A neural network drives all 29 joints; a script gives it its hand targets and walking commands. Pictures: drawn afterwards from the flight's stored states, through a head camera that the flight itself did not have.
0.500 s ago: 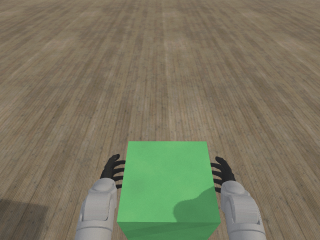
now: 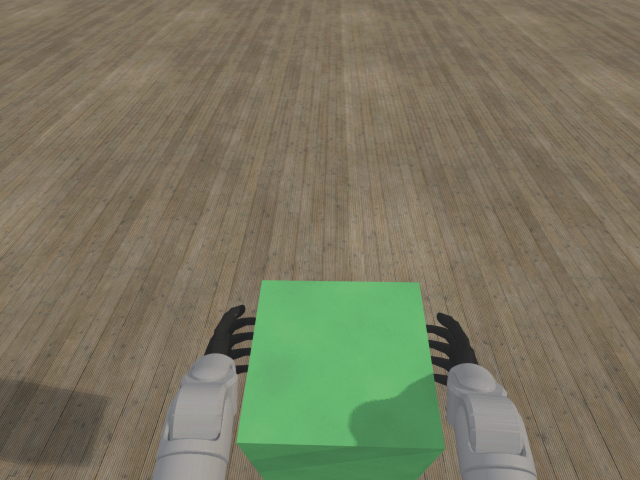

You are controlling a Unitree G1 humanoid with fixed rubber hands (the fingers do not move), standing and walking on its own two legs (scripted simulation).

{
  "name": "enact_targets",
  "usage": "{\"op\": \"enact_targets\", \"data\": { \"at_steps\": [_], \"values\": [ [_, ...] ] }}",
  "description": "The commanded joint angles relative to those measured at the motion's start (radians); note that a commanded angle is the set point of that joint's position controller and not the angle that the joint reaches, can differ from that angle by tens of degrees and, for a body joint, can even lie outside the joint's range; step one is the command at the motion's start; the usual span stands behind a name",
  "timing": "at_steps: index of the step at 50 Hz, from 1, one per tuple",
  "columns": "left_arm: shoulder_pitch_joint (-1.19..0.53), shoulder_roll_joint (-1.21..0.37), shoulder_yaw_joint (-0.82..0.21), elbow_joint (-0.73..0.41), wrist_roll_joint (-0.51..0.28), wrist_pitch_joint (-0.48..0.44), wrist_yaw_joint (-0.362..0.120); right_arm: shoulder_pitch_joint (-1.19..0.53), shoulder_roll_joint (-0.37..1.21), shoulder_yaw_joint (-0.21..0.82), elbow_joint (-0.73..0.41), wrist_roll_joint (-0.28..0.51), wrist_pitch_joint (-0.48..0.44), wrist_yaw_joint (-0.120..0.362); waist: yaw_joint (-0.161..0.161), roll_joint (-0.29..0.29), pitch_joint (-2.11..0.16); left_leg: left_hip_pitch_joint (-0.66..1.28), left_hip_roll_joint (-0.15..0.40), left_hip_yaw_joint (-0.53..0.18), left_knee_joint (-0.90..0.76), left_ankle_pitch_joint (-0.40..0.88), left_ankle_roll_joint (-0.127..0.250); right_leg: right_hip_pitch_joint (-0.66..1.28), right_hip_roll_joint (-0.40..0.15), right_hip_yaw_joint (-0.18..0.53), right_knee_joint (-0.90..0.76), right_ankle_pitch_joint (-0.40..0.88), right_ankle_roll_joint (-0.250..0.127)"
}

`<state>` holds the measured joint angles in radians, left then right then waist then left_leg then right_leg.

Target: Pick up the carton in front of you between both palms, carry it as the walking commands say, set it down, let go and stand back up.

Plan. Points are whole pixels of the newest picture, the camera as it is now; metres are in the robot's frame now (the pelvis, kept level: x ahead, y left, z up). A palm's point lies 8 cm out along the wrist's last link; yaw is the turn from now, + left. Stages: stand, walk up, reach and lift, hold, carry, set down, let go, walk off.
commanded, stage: hold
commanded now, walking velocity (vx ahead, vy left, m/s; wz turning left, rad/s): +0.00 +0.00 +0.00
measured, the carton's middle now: (338, 389) +0.29 -0.01 -0.05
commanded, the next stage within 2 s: set down in 0.32 s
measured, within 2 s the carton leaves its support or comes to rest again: neither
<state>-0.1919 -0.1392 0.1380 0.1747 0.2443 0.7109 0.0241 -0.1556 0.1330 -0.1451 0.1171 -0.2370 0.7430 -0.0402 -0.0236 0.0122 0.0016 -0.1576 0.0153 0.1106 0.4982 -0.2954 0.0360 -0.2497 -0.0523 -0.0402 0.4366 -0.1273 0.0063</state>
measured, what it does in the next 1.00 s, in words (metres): lowers itself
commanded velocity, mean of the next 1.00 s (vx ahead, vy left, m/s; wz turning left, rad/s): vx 0.00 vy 0.00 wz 0.00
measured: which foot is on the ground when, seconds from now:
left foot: down 0.00-1.00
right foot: down 0.00-1.00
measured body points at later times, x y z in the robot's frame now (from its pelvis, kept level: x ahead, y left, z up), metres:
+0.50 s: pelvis -0.01 -0.05 +0.00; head -0.04 -0.07 +0.45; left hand +0.27 +0.15 +0.03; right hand +0.32 -0.15 +0.02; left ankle -0.01 +0.09 -0.74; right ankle +0.06 -0.15 -0.74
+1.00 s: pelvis -0.03 -0.05 -0.08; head +0.18 -0.03 +0.31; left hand +0.34 +0.15 -0.17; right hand +0.38 -0.15 -0.18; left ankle -0.01 +0.09 -0.74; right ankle +0.06 -0.15 -0.74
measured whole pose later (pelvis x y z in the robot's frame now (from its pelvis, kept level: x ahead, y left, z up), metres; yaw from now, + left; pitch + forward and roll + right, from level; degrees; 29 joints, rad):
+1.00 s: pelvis -0.03 -0.05 -0.08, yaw +9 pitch +29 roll +1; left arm -0.58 -0.15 0.39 0.53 0.24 0.18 0.05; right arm -0.58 0.09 -0.35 0.54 -0.25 0.20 -0.04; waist -0.01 0.03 -0.03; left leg -1.14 -0.08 -0.10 1.02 -0.38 -0.03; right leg -1.20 0.05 0.08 0.99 -0.30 0.02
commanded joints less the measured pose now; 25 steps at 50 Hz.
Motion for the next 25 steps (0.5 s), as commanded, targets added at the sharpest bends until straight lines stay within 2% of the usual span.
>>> {"op": "enact_targets", "data": {
  "at_steps": [1,2,4,7,12,16,19,23,25],
  "values": [
    [-0.373,-0.914,-0.488,-0.069,-0.211,-0.064,-0.214,-0.512,0.901,0.596,-0.132,0.282,-0.071,0.275,0.058,0.027,-0.276,0.129,-0.066,-0.226,-0.141,0.455,-0.010,0.220,0.164,0.099,-0.013,0.223,-0.013],
    [-0.398,-0.920,-0.496,-0.067,-0.223,-0.067,-0.215,-0.506,0.905,0.598,-0.118,0.283,-0.073,0.273,0.047,0.018,-0.286,0.109,-0.063,-0.222,-0.143,0.456,-0.014,0.254,0.173,0.100,-0.021,0.199,-0.012],
    [-0.422,-0.923,-0.517,-0.066,-0.228,-0.066,-0.221,-0.511,0.902,0.580,-0.108,0.273,-0.078,0.273,0.032,0.035,-0.250,0.145,-0.066,-0.218,-0.160,0.368,-0.019,0.201,0.172,0.098,-0.035,0.132,-0.012],
    [-0.500,-0.947,-0.550,-0.070,-0.264,-0.063,-0.246,-0.508,0.924,0.555,-0.064,0.252,-0.080,0.265,-0.003,0.024,-0.231,0.075,-0.062,-0.220,-0.168,0.276,-0.028,0.245,0.174,0.096,-0.040,0.087,-0.021],
    [-0.541,-0.961,-0.531,-0.010,-0.266,-0.055,-0.275,-0.541,0.958,0.524,0.006,0.233,-0.075,0.273,-0.010,0.019,-0.194,0.016,-0.069,-0.215,-0.182,0.129,-0.029,0.265,0.163,0.092,-0.057,0.013,-0.021],
    [-0.560,-0.974,-0.503,0.032,-0.260,-0.054,-0.292,-0.576,0.987,0.519,0.037,0.232,-0.070,0.285,0.002,-0.004,-0.195,-0.030,-0.079,-0.209,-0.182,0.084,-0.023,0.303,0.148,0.096,-0.069,-0.011,-0.015],
    [-0.609,-0.953,-0.458,0.073,-0.237,-0.061,-0.303,-0.635,1.017,0.506,0.071,0.232,-0.068,0.289,0.024,-0.029,-0.187,-0.067,-0.090,-0.196,-0.174,0.029,-0.010,0.314,0.132,0.105,-0.076,-0.066,-0.007],
    [-0.735,-0.924,-0.344,0.206,-0.172,-0.101,-0.330,-0.761,1.059,0.430,0.207,0.210,-0.091,0.291,0.053,-0.048,-0.158,-0.132,-0.100,-0.172,-0.135,-0.072,0.012,0.283,0.110,0.129,-0.080,-0.233,-0.001],
    [-0.814,-0.914,-0.268,0.298,-0.129,-0.134,-0.341,-0.829,1.070,0.362,0.303,0.180,-0.116,0.290,0.055,-0.049,-0.151,-0.174,-0.101,-0.165,-0.092,-0.100,0.017,0.252,0.102,0.146,-0.067,-0.299,0.000]
  ]
}}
